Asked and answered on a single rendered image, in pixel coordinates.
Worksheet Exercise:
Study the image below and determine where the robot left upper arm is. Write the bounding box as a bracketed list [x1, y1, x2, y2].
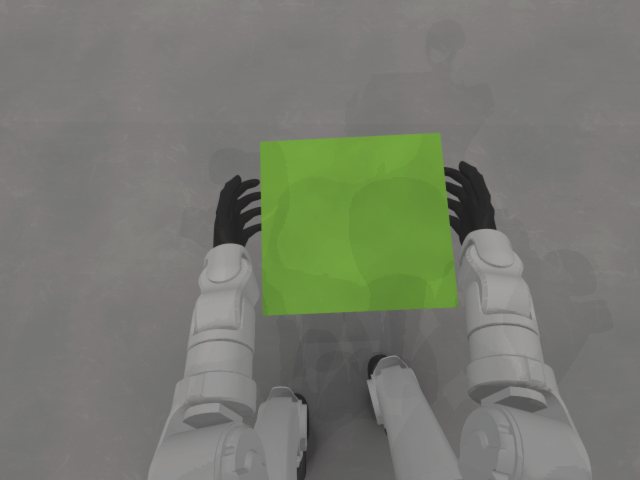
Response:
[149, 421, 269, 480]

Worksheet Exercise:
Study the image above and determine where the carton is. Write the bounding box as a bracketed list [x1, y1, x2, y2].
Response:
[260, 133, 459, 316]

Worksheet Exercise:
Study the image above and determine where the right robot shin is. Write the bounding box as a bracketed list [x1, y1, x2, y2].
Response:
[373, 356, 420, 387]

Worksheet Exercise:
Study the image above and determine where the right robot forearm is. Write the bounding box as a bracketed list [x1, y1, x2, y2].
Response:
[458, 229, 592, 480]

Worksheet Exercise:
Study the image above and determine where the robot right upper arm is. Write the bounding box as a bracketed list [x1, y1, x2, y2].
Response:
[458, 403, 591, 480]

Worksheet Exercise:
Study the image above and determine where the robot right foot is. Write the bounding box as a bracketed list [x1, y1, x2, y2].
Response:
[368, 355, 387, 435]

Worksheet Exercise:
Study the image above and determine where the robot right hand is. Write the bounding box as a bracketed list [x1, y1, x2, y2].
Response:
[444, 161, 497, 246]

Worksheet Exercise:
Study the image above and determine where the left robot forearm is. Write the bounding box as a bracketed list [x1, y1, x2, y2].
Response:
[147, 243, 260, 480]

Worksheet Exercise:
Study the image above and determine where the robot left hand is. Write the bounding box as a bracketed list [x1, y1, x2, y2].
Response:
[213, 175, 261, 248]

